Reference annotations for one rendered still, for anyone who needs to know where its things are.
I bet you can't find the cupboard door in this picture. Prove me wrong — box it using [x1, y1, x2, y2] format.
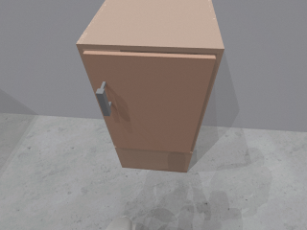
[83, 51, 216, 153]

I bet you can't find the handle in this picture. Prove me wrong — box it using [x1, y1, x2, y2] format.
[95, 81, 112, 117]

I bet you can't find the robot left thigh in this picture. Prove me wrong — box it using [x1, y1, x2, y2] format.
[106, 218, 136, 230]

